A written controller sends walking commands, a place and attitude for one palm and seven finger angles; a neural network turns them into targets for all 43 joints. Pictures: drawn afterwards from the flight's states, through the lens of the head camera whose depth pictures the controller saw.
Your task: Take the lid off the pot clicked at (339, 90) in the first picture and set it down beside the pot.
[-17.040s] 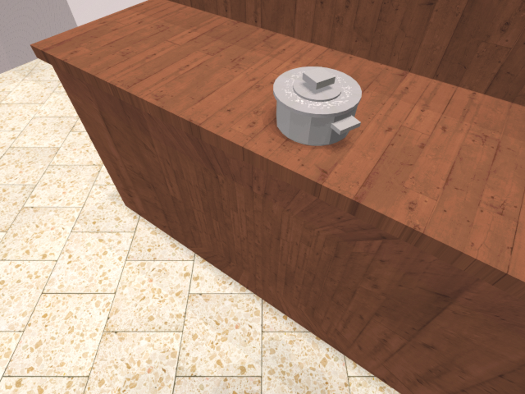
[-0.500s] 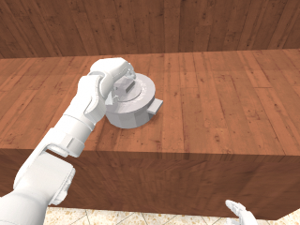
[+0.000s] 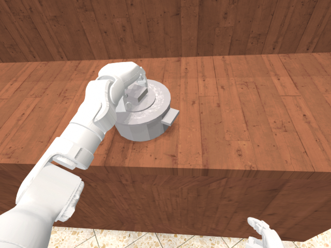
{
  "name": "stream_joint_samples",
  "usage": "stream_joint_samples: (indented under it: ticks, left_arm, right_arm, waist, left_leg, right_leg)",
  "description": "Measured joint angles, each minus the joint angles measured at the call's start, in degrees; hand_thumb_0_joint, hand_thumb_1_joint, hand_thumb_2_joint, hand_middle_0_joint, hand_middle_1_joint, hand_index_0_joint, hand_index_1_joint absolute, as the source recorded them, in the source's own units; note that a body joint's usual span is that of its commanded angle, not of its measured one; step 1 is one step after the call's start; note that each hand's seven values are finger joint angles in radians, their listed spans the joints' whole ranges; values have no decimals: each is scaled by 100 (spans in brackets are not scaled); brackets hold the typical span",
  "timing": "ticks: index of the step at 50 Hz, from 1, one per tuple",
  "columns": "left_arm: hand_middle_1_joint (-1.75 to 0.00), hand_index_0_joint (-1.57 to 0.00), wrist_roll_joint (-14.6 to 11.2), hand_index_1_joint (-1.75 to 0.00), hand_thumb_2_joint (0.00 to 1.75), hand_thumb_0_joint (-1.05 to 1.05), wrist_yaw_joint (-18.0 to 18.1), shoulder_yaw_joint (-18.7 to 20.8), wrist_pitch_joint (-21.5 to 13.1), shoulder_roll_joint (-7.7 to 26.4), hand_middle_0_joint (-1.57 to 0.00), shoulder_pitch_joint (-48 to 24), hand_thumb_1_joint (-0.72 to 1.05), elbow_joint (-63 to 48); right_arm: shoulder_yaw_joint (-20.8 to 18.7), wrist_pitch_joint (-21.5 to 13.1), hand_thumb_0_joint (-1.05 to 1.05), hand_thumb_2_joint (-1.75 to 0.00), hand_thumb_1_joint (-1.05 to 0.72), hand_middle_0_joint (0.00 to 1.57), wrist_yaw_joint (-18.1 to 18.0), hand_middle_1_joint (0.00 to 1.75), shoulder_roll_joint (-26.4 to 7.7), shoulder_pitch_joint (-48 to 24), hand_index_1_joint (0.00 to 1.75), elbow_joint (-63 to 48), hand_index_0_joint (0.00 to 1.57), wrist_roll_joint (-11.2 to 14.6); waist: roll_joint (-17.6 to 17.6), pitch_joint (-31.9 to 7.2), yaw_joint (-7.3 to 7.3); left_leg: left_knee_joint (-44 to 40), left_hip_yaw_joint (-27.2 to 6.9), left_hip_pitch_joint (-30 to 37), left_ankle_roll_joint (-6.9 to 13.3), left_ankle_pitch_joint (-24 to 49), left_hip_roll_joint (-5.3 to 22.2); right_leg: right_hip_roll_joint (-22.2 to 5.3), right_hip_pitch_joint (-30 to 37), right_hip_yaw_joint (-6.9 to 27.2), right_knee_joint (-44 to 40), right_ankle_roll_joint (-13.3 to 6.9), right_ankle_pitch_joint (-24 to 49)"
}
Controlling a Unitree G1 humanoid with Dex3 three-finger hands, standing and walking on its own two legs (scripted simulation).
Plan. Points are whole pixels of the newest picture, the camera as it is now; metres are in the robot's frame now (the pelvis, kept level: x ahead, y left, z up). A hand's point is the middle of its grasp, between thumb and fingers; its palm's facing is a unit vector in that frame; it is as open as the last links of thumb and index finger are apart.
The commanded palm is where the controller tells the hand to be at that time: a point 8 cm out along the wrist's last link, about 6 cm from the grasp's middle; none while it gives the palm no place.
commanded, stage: close the fingers and squeeze the knob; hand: left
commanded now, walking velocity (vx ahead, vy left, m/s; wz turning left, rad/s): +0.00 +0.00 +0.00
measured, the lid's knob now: (135, 92) +0.47 +0.08 +0.14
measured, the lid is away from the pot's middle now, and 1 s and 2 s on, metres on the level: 0.00 0.00 0.02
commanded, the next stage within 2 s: lift the lid straight up in 0.96 s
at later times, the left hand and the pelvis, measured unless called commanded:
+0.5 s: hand (129, 93) +0.45 +0.09 +0.16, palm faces -0.26 -0.04 -0.97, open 8.2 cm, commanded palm +0.43 +0.10 +0.22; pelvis +0.00 +0.00 +0.00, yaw +0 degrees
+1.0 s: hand (129, 93) +0.45 +0.09 +0.16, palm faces -0.26 -0.04 -0.96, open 8.2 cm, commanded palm +0.43 +0.09 +0.22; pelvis +0.00 +0.00 +0.00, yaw +0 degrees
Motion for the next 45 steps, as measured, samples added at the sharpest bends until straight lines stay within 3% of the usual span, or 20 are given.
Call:
stream_joint_samples:
  ticks: [9, 17, 45]
  left_arm:
    - [-68, -72, 16, -67, 117, 0, -31, -96, 35, -81, -73, -100, 4, 51]
    - [-80, -68, 29, -76, 108, 1, -33, -115, 42, -137, -74, -235, 8, 245]
    - [-94, -68, 70, -79, 103, 1, 2, -61, -13, -220, -87, -447, 8, 664]
  right_arm:
    - [-28, -1, 1, -89, -91, 20, 8, 30, -17, 56, 30, 63, 19, -9]
    - [-4, 4, 1, -89, -91, 20, -5, 30, 1, 59, 30, 99, 19, -11]
    - [-4, -39, 1, -89, -91, 20, -71, 30, -5, 177, 30, 112, 20, -31]
  waist:
    - [8, 5, -2]
    - [-1, -6, 9]
    - [-42, -34, -47]
  left_leg:
    - [-16, -7, 8, 11, -13, -18]
    - [-18, -8, -3, 17, -20, -24]
    - [-32, 20, -23, 31, 2, -29]
  right_leg:
    - [-17, 10, -5, -10, 11, -19]
    - [-22, -1, -5, -15, 17, -24]
    - [-26, -35, 26, -17, 28, 2]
